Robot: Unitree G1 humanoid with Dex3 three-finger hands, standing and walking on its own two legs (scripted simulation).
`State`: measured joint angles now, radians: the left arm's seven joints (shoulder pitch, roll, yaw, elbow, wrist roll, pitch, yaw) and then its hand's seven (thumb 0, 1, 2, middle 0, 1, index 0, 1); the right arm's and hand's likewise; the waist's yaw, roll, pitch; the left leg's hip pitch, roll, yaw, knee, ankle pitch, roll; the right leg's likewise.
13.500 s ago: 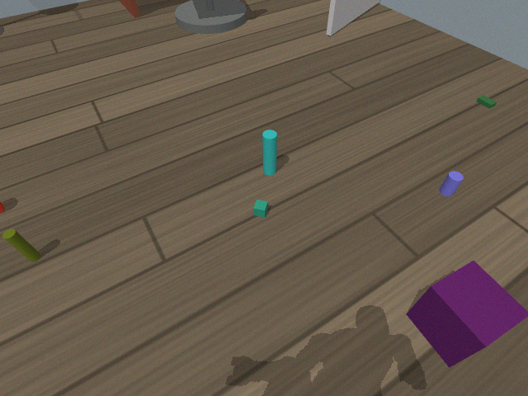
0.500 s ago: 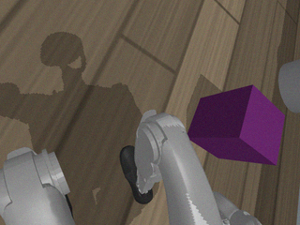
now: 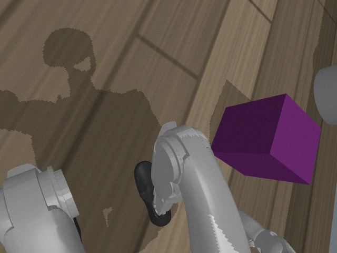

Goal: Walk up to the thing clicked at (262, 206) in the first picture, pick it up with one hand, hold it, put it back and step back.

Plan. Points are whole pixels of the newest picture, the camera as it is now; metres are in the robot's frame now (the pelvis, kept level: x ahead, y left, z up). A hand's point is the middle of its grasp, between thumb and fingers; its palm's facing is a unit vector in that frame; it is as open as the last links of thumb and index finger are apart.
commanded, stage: close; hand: left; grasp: from above
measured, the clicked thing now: out of the picture +0.44 +0.36 -0.27
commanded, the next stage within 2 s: settle in 0.92 s
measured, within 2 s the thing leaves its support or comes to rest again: leaves its support in 1.40 s
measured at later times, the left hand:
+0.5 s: hand out of the picture +0.42 +0.35 -0.25, palm faces -0.47 -0.16 -0.87, open 9.1 cm
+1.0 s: hand out of the picture +0.42 +0.35 -0.25, palm faces -0.46 -0.16 -0.88, open 8.4 cm
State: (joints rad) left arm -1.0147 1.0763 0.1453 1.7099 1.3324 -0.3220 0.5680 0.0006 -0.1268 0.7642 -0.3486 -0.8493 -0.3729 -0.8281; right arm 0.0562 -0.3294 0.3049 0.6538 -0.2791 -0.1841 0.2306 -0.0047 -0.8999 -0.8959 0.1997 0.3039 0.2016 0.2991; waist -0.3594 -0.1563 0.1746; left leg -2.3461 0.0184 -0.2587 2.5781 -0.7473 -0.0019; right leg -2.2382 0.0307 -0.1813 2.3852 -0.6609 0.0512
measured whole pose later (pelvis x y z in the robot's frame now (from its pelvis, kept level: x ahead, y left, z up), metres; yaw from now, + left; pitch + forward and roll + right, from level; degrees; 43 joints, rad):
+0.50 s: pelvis +0.00 +0.00 +0.00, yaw +0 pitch +27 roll -14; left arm -1.03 1.09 0.14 1.73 1.32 -0.30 0.58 0.00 0.16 0.60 -0.55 -0.71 -0.61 -0.69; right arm 0.07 -0.35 0.32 0.65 -0.28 -0.20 0.23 0.00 -0.90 -0.89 0.20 0.30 0.20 0.30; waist -0.37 -0.16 0.18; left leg -2.35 0.02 -0.26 2.58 -0.73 0.00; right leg -2.24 0.03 -0.18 2.39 -0.65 0.05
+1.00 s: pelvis +0.00 +0.00 +0.00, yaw +0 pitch +27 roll -15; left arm -1.04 1.09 0.12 1.74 1.35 -0.32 0.59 0.00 0.21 0.44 -0.74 -0.53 -0.79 -0.51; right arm 0.06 -0.34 0.33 0.64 -0.28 -0.19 0.22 0.00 -0.90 -0.89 0.20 0.30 0.20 0.30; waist -0.37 -0.16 0.16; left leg -2.35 0.02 -0.26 2.58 -0.73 0.01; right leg -2.24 0.04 -0.18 2.38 -0.64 0.06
